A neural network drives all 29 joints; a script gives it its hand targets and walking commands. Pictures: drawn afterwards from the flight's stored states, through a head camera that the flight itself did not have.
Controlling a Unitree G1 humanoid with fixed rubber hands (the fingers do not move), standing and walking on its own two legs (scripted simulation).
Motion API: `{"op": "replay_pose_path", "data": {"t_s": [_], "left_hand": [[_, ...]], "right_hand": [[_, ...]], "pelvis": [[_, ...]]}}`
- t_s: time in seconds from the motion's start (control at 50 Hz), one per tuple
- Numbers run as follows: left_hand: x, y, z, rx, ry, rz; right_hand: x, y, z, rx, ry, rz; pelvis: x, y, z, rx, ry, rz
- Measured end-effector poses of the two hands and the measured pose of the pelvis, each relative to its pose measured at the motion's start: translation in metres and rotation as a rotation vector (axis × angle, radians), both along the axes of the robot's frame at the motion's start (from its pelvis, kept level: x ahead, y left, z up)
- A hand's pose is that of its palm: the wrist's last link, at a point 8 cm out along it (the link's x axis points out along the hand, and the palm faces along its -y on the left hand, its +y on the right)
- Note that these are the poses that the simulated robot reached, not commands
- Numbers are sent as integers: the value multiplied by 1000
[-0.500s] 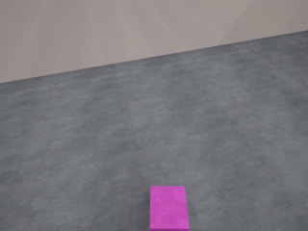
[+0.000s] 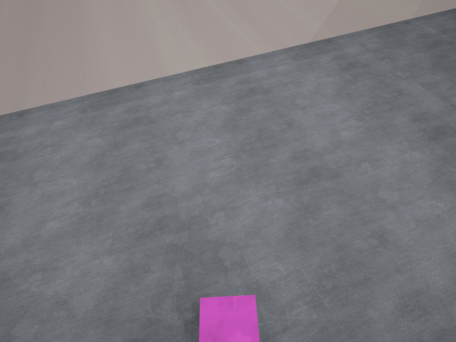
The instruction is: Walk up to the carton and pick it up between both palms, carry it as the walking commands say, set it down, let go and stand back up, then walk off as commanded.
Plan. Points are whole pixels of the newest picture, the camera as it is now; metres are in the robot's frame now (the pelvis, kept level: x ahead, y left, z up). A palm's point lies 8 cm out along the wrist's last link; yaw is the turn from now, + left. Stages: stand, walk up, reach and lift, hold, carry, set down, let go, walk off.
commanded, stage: stand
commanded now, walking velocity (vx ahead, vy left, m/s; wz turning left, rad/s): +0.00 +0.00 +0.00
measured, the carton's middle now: (229, 335) +0.27 +0.04 -0.69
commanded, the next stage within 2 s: none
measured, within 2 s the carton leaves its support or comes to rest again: rests again in 0.16 s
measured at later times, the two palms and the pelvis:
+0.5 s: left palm out of the picture +0.07 +0.25 -0.14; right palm out of the picture +0.08 -0.21 -0.13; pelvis +0.08 +0.02 +0.01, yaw -2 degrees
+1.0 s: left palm out of the picture +0.07 +0.25 -0.14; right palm out of the picture +0.07 -0.20 -0.14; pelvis +0.08 +0.03 +0.01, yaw -2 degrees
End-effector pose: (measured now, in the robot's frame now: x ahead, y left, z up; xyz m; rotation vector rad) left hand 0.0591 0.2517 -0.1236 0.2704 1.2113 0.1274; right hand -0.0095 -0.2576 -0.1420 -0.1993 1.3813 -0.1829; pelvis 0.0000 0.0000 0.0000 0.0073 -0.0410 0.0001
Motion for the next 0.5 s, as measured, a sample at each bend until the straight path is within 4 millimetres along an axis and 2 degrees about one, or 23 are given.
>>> {"op": "replay_pose_path", "data": {"t_s": [0.08,0.18,0.32,0.5], "left_hand": [[-19,-13,-4,-29,76,33],[-27,-15,-17,-63,141,73],[-11,-10,-16,-78,165,90],[7,1,-12,-51,189,96]], "right_hand": [[50,8,4,13,-67,22],[85,22,3,8,-105,28],[98,41,10,22,-99,9],[88,51,7,28,-31,-35]], "pelvis": [[16,-2,4,-1,5,-11],[36,6,0,-26,8,-17],[59,14,7,-11,7,-21],[77,22,9,-7,12,-29]]}}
